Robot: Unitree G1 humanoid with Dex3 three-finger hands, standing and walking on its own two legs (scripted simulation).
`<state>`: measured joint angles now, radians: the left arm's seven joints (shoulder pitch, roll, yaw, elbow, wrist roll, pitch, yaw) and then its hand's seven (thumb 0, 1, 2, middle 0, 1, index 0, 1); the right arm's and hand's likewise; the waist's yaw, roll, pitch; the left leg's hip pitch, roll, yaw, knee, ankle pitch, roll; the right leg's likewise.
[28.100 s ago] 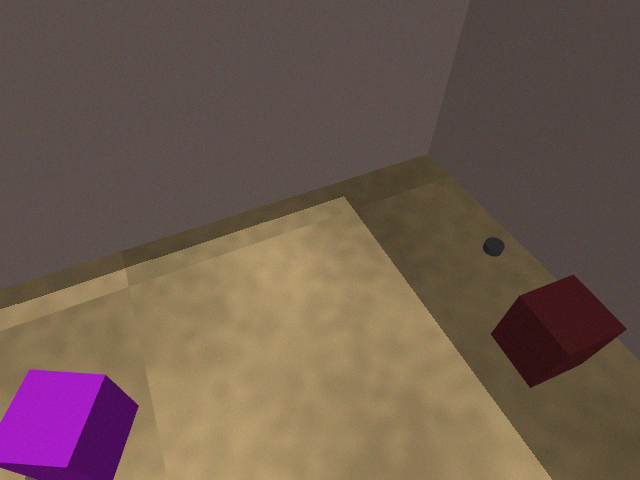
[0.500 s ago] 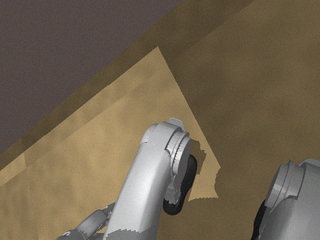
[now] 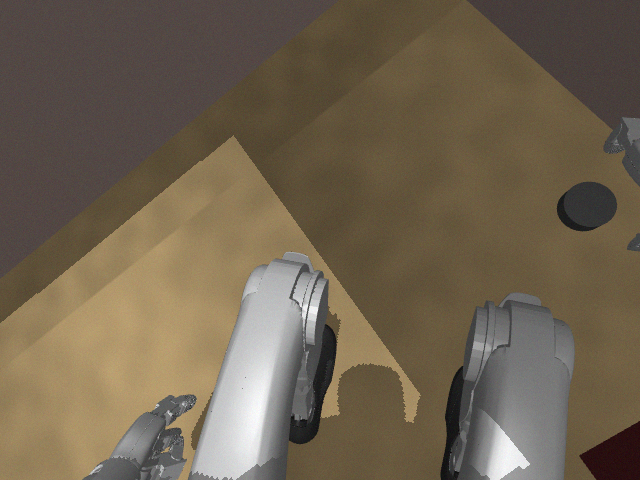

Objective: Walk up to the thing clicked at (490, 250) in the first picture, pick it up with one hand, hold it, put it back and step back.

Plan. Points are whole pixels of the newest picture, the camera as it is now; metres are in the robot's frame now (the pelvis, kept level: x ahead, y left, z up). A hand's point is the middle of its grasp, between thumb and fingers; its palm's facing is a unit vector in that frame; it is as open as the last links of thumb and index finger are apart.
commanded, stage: withdraw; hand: right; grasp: from above
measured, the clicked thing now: (585, 206) +0.50 -0.30 -0.33
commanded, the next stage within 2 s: home in 0.22 s
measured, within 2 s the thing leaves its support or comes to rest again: neither
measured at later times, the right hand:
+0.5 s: hand out of the picture +0.48 -0.31 -0.16, palm faces -0.44 +0.10 -0.89, open 13.0 cm
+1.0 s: hand out of the picture +0.31 -0.26 +0.06, palm faces -0.20 +0.76 -0.61, open 7.5 cm
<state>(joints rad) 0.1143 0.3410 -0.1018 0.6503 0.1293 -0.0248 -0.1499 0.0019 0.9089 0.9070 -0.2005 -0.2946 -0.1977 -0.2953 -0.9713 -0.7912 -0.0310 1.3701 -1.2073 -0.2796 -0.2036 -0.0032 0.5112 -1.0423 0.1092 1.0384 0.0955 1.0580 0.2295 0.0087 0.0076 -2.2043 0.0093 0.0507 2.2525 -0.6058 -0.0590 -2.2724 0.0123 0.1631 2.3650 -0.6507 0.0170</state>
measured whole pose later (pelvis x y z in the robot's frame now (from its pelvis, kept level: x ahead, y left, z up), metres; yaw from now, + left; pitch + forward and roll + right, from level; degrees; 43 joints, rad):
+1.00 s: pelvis +0.01 +0.00 +0.16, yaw -5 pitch +30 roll +5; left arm 0.08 0.27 0.02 0.57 -0.02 -0.03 -0.01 0.01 0.90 0.90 -0.20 -0.29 -0.20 -0.29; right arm -0.17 -0.42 -0.04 0.41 -0.39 0.11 -0.02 0.00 -0.86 -0.90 0.21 0.31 0.22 0.31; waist 0.06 -0.03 -0.20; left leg -1.71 0.03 0.03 1.78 -0.60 -0.05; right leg -1.75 -0.01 0.09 1.85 -0.64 0.01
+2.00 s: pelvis +0.09 +0.00 +0.37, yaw -8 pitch +10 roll +2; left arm 0.26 0.22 -0.03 0.52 0.00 -0.25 0.19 0.01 0.90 0.90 -0.20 -0.30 -0.20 -0.30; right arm 0.49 -0.21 -0.03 -0.13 0.05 0.46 -0.01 0.01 -0.90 -0.90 0.20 0.29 0.20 0.30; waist 0.03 -0.04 -0.15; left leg -0.66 0.03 0.05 0.95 -0.46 -0.03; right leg -0.70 -0.04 0.06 1.01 -0.48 0.02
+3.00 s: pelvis +0.09 -0.01 +0.37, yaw -7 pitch +10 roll +3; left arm 0.29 0.21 -0.03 0.55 -0.01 -0.25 0.19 0.02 0.90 0.90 -0.20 -0.30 -0.20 -0.30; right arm 0.49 -0.22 -0.03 -0.14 0.05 0.46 -0.01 0.01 -0.90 -0.90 0.20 0.29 0.20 0.30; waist 0.03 -0.05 -0.15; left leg -0.66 0.02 0.04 0.95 -0.45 -0.03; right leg -0.70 -0.04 0.05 1.02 -0.49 0.02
